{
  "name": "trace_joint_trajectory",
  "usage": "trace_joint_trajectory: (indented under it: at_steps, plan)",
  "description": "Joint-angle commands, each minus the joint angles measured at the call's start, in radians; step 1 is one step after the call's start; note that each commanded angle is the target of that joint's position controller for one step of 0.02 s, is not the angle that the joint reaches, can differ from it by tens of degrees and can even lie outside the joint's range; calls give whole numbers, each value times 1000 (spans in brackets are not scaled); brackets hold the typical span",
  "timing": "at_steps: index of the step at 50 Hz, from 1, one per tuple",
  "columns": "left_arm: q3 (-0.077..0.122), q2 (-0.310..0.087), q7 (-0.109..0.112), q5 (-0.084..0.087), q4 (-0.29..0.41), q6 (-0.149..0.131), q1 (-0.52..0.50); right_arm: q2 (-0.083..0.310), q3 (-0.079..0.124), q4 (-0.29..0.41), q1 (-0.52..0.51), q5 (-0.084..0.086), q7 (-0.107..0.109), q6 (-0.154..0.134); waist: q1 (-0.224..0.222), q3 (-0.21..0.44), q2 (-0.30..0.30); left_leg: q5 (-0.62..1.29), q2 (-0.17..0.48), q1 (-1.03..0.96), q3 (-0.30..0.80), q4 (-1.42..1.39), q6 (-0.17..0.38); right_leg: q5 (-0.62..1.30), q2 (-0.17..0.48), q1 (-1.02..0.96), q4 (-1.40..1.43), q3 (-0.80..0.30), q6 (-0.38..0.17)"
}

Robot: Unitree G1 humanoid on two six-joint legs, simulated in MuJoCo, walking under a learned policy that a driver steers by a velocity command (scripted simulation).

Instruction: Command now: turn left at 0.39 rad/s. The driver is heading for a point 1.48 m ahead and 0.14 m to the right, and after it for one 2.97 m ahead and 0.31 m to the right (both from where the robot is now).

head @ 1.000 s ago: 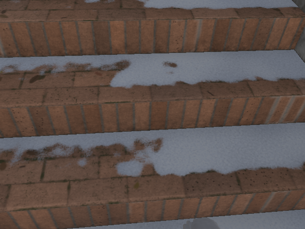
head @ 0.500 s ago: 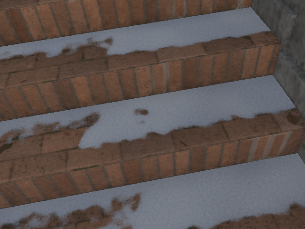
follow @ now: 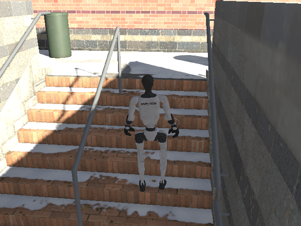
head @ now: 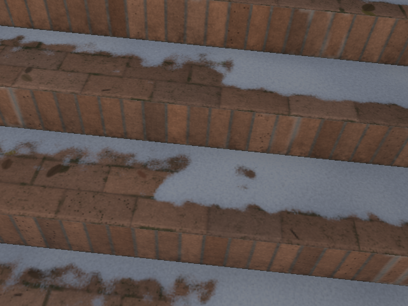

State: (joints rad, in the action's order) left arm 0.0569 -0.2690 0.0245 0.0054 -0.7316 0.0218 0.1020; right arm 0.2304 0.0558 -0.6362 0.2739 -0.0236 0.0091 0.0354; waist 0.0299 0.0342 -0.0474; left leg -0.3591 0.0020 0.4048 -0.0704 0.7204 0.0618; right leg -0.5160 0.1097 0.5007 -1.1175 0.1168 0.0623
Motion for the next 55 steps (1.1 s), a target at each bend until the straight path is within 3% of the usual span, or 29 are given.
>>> trace_joint_trajectory:
  at_steps: [1, 2, 4, 6, 13, 14, 15, 16, 17, 18, 19, 24, 26, 29, 33, 37, 38, 39, 40, 41, 44, 47, 48, 49, 50, 51, 53, 54, 55]
  plan:
    - [-10, 2, -17, -10, 103, -28, -91, 110, 22, 119, -30, 20, 19, -30, -5, 83, 87, 295, 295, -308, 508, -326, 234, 42, -23, 366, -262, -195, 32]
    - [-8, -6, -11, -18, 104, -24, -69, 75, 4, 134, -82, 28, 27, -27, -32, 75, 85, 279, 277, -257, 462, -325, 211, 99, -15, 325, -239, -207, 38]
    - [-8, -3, -2, -12, 80, -19, -17, 16, -25, 145, -102, 3, 43, -24, -45, 82, 103, 286, 221, -213, 356, -328, 182, 194, -27, 245, -210, -172, 43]
    - [-2, -1, 6, -3, 32, -12, 72, 25, -34, 152, -117, -29, 41, -29, -55, 97, 139, 447, 215, -125, 293, -318, 201, 250, -46, 114, -284, -148, 53]
    - [-16, 48, -5, 9, 57, -24, 38, -3, -40, 109, -49, 2, 33, -14, -1, 5, 235, 452, 184, -217, 249, -299, 161, 109, -54, -84, 460, -81, 24]
    - [-17, 53, -11, 3, 35, -34, 72, -21, -46, 94, -46, 13, 25, -20, -23, 1, 206, 418, 175, -196, 245, -293, 132, 302, -48, -182, 652, -84, 6]
    - [-12, 32, -16, -23, -3, -37, 116, -42, -52, 64, -29, 19, 16, -34, -26, 4, 156, 387, 153, -162, 241, -274, 96, 496, -30, -263, 691, -130, -18]
    - [0, -22, -21, -38, -4, -43, 139, -38, -46, 49, -1, 9, 6, -42, -6, 25, 50, 255, 79, -142, 179, -217, 52, 755, 15, -315, 671, -183, -39]
    - [-6, -12, -24, -30, -12, -47, 90, -52, -44, 26, 60, -2, -5, -40, 51, 46, -71, 156, 65, -143, 173, -306, 17, 765, 20, -329, 636, -182, -102]
    - [-8, 22, -31, -10, -14, -50, 84, -11, -38, 13, 8, -4, -3, -33, -2, 13, -72, 150, 45, -166, 155, -297, -12, 641, 6, -283, 658, -185, -130]
    - [-6, 23, -33, -15, -31, -57, 99, 13, -29, 18, -52, 0, -2, -26, -25, 0, -53, 195, 43, -184, 146, -289, -26, 605, -1, -273, 687, -190, -134]
    - [-5, 29, -27, -28, -95, -70, 127, -13, -31, -35, -47, -8, -5, -4, -25, 40, 9, 335, 62, -227, 142, -295, -30, 688, -8, -346, 710, -177, -145]
    - [7, 5, -24, -24, -124, -64, 163, -3, -24, -70, -17, 2, 3, -6, -36, 62, -6, 162, 27, -197, 98, -257, -26, 499, -23, -393, 724, -172, -172]
    - [31, -54, -10, -6, -129, -52, 197, -6, -22, -92, -24, 22, 10, -23, -71, -39, -45, -79, -14, 10, 39, -121, -20, -100, 91, -374, 845, -363, -268]
    - [49, -96, 0, -10, -139, -48, 207, -13, -31, -127, -31, 33, 9, -65, -72, -111, -96, -62, 32, 82, 38, 11, -13, -196, 211, -302, 929, -517, -344]
    - [23, -36, -10, 7, -127, -54, 84, 42, -2, -232, 192, 44, 13, -74, 61, -120, 19, 55, 9, -381, 44, -283, 58, 46, 50, 26, 696, -229, -261]
    - [-4, 28, -16, 15, -95, -84, 7, 144, 31, -250, 334, 30, 18, -78, 130, -87, 227, -83, 190, -532, 400, -438, 139, 233, -84, 223, 344, -73, -177]
    - [-16, 56, -22, 32, -108, -113, 31, 187, 44, -282, 463, 12, 18, -80, 159, -1, 376, -150, 378, -655, 805, -606, 281, 108, -161, 381, -100, -83, -112]
    - [-8, 35, -33, 60, -126, -131, 63, 122, 18, -281, 417, -17, 23, -86, 119, -44, 238, -53, 438, -657, 811, -591, 321, 47, -162, 558, -625, -183, -88]
    - [-30, 86, -46, 67, -100, -150, 2, 98, 7, -284, 365, -29, 26, -85, 101, -114, 163, 32, 403, -679, 647, -553, 303, 69, -159, 779, -902, -253, -105]
    - [-91, 182, -68, 54, 22, -155, -70, -80, -63, -357, 369, -43, -5, -61, 42, -118, 61, 385, 308, -673, 332, -420, 179, 43, -156, 1087, -1389, -266, -158]
    - [-160, 239, -90, 51, 144, -127, -90, -71, -87, -342, 218, -23, 4, -50, -59, -195, 63, 164, 255, -292, 164, -536, 80, 91, -118, 1070, -1230, -241, -176]
    - [-176, 204, -92, 39, 211, -122, -151, -48, -95, -321, 118, -1, 7, -55, -100, -234, 67, 118, 176, 5, 43, -637, 49, 207, -90, 860, -895, -158, -166]
    - [-181, 165, -85, 21, 233, -113, -207, -57, -105, -327, 138, 24, 21, -76, -79, -218, 85, 123, 138, 245, 6, -738, 82, 328, -95, 606, -698, -41, -135]
    - [-201, 163, -75, 6, 256, -110, -227, -29, -101, -355, 198, 50, 37, -104, -86, -119, 109, 210, 146, 411, 3, -892, 120, 416, -64, 218, -514, 99, -125]
    - [-180, 127, -56, -5, 256, -115, -215, 39, -90, -374, 245, 71, 34, -136, -93, 20, 136, 662, 134, 327, 8, -879, 144, 446, -114, -77, -415, 159, -134]
    - [-123, 15, -32, 0, 219, -111, -82, 198, -52, -416, 345, 48, 25, -128, -176, 182, 274, 1747, 182, -158, -27, -578, 144, 133, -222, -164, -250, 169, -165]
    - [-94, -34, -41, 4, 189, -98, 7, 246, -34, -415, 321, 28, 28, -103, -232, 174, 374, 1978, 227, -444, 20, -416, 130, 16, -232, -44, -65, 128, -184]
    - [-72, -64, -50, 1, 153, -90, 78, 216, -28, -396, 267, 15, 35, -80, -254, 157, 386, 2018, 253, -577, 41, -235, 111, 24, -221, -7, 102, 21, -222]
